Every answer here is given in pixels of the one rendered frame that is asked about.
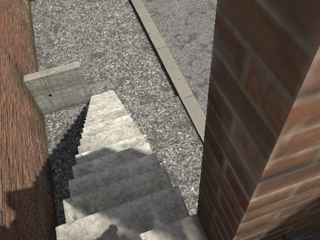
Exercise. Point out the stairs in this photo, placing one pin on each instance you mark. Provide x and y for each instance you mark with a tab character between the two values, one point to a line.
119	188

